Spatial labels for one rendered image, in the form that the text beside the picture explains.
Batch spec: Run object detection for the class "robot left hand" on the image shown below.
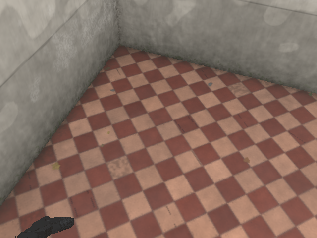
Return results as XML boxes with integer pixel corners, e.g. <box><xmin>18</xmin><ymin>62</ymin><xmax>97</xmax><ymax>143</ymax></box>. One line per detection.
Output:
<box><xmin>15</xmin><ymin>216</ymin><xmax>74</xmax><ymax>238</ymax></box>

